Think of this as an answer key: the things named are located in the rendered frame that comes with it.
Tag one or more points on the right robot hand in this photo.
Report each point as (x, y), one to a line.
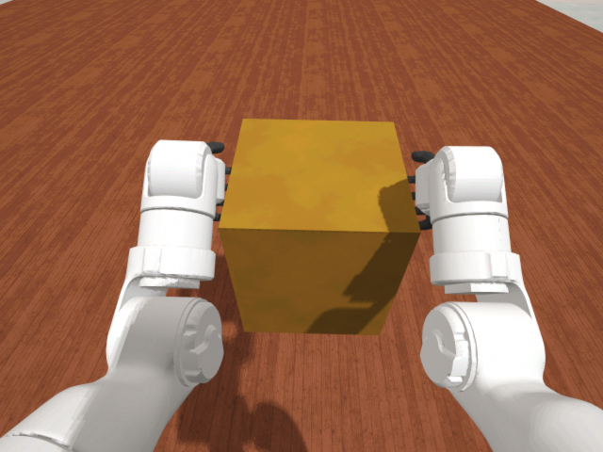
(422, 157)

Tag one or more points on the right robot upper arm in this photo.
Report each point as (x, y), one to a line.
(490, 356)

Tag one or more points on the carton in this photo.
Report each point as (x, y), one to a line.
(318, 225)

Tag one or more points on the left robot hand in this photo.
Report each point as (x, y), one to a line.
(218, 147)

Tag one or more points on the robot left forearm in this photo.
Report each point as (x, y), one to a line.
(183, 182)

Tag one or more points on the robot right forearm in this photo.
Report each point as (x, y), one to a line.
(463, 191)

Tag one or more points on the left robot upper arm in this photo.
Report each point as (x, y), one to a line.
(159, 349)

